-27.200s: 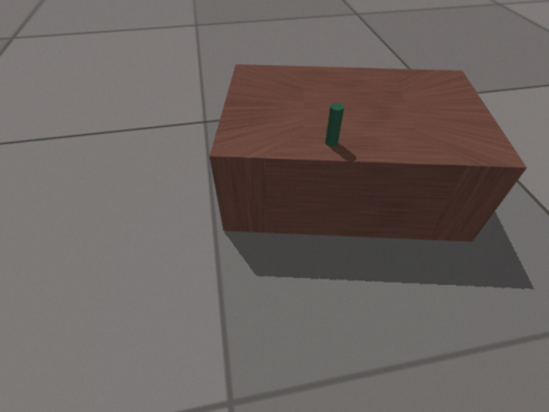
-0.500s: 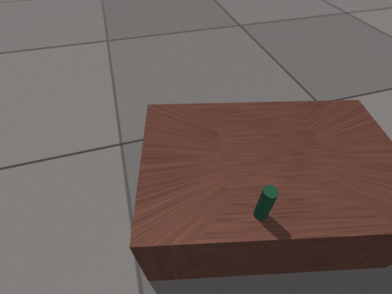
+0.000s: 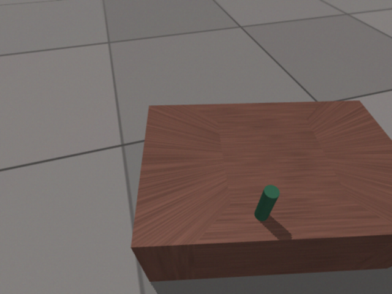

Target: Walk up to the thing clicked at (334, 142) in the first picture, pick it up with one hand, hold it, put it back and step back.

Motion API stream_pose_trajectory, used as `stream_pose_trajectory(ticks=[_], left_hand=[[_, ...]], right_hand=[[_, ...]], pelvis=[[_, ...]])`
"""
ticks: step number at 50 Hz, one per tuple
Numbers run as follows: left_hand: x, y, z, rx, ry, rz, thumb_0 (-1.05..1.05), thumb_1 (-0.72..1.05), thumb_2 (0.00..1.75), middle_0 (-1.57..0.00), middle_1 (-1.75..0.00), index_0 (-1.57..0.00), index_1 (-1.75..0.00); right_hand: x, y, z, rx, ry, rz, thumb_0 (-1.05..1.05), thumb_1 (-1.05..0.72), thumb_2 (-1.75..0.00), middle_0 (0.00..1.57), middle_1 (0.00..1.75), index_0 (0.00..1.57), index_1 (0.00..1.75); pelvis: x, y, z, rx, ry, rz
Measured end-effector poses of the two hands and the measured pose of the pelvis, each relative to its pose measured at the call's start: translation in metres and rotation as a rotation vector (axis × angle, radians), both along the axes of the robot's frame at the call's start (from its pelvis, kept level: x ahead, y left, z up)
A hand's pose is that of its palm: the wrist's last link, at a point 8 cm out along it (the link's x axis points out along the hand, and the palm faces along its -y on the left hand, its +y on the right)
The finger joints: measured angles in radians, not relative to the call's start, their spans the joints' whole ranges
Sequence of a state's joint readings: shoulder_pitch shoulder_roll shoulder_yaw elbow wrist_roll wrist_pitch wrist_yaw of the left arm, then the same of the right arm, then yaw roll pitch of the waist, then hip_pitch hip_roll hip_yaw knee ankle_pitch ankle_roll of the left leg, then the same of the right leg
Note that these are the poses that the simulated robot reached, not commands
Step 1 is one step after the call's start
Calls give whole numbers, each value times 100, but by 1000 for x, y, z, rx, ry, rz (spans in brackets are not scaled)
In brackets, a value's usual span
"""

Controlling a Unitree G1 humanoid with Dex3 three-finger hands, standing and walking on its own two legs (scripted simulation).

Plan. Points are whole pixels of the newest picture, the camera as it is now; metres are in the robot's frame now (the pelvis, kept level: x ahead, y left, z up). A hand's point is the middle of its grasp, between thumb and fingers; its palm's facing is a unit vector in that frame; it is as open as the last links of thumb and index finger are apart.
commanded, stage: stand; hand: right
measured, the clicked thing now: (266, 204) +0.44 -0.23 -0.25
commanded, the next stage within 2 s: step back in 0.46 s
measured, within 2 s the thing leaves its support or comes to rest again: neither
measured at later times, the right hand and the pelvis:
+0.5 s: hand out of the picture +0.07 -0.26 -0.16, palm faces -0.02 +0.94 -0.34, open 7.4 cm; pelvis +0.00 +0.00 +0.00, yaw +0 degrees
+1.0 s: hand out of the picture -0.03 -0.23 -0.17, palm faces -0.05 +0.90 -0.42, open 7.4 cm; pelvis -0.08 +0.04 -0.03, yaw +1 degrees
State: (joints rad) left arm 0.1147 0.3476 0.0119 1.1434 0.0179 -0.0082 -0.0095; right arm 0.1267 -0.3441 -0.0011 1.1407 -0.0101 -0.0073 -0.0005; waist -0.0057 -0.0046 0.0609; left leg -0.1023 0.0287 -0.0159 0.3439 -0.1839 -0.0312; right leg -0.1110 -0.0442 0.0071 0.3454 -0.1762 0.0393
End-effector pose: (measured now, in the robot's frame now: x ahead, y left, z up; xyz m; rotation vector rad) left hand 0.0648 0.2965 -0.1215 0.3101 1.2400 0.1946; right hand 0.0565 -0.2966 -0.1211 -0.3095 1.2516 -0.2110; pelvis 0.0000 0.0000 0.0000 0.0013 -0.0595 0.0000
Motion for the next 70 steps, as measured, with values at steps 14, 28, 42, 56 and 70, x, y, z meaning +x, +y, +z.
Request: stream_pose_trajectory(ticks=[14,28,42,56,70], left_hand=[[-8,-3,0,1,19,3,0,91,90,-20,-30,-20,-30],[2,3,-3,17,-2,21,0,91,90,-20,-30,-20,-30],[-1,23,-13,59,-63,-46,0,91,90,-21,-30,-20,-30],[-24,48,-23,2,-89,-67,0,91,90,-20,-30,-20,-30],[-87,38,-2,52,-81,-105,0,91,90,-20,-30,-20,-30]], right_hand=[[0,-3,-1,5,9,2,1,-90,-90,20,30,21,30],[8,-11,-4,-2,6,-4,1,-90,-90,20,30,21,30],[-19,-17,-17,-52,-2,7,1,-91,-90,20,30,21,30],[-115,33,6,-102,93,-25,1,-90,-90,21,30,21,30],[-119,31,-20,-9,-69,-52,1,-90,-90,20,30,21,30]], pelvis=[[0,-2,0,0,5,2],[-7,-4,-6,0,25,2],[-53,13,-27,12,46,21],[-95,47,-16,-23,64,-5],[-140,39,-22,8,13,-57]])
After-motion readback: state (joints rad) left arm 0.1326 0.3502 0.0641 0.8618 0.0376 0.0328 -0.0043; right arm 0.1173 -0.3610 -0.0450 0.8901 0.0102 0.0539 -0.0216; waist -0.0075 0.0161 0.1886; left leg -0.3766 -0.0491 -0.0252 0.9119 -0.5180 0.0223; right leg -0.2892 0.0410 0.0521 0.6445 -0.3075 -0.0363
